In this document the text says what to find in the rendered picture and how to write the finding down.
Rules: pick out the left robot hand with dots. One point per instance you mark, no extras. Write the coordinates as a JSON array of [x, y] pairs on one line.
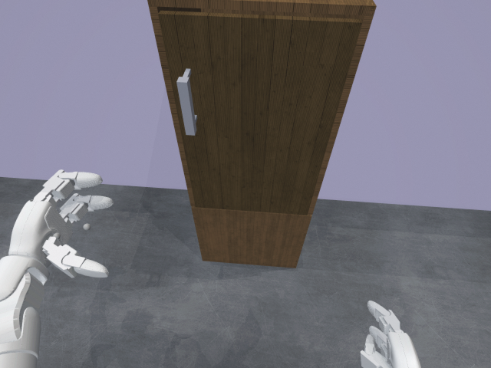
[[39, 220]]

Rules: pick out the left robot forearm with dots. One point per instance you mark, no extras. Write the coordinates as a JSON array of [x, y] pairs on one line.
[[22, 280]]

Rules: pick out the cupboard door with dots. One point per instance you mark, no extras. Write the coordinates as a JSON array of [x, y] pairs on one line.
[[266, 90]]

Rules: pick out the handle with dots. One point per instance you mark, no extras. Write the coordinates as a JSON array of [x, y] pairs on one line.
[[186, 102]]

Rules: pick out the right robot hand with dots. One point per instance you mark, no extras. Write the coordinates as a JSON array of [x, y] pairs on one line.
[[397, 348]]

